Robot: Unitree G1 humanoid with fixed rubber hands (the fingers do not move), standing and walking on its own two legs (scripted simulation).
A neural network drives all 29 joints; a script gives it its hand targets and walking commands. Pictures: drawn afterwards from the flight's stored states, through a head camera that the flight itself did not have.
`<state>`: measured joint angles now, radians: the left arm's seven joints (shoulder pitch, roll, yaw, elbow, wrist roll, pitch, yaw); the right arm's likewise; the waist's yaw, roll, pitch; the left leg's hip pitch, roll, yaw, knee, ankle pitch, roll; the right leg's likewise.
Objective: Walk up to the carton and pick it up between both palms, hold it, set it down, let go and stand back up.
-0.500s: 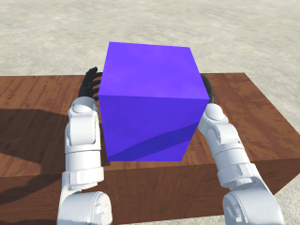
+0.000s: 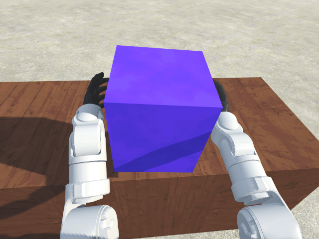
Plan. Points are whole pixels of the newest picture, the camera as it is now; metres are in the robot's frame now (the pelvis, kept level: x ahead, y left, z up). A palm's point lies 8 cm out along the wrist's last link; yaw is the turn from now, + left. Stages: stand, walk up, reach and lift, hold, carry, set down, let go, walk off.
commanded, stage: set down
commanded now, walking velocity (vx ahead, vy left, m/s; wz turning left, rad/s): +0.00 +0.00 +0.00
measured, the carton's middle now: (157, 113) +0.38 +0.01 +0.15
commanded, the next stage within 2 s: none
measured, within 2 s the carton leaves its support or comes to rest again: neither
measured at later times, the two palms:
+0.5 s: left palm (94, 114) +0.39 +0.17 +0.14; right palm (209, 120) +0.37 -0.13 +0.12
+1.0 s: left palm (96, 115) +0.40 +0.17 +0.12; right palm (207, 123) +0.38 -0.13 +0.10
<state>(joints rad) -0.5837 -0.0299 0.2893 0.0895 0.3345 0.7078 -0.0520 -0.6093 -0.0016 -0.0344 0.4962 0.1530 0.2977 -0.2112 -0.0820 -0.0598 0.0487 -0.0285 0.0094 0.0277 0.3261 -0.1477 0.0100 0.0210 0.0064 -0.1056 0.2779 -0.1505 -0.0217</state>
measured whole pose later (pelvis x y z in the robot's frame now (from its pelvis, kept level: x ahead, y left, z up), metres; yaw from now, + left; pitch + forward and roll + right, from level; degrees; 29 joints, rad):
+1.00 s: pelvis +0.02 +0.01 +0.00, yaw +0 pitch -6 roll -1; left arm -0.60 -0.04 0.29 0.48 0.32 0.29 -0.04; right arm -0.55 0.07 -0.23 0.76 -0.06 -0.11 -0.17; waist -0.02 -0.07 0.06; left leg -0.05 0.00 0.04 0.31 -0.17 0.02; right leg 0.02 0.00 -0.10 0.23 -0.15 0.00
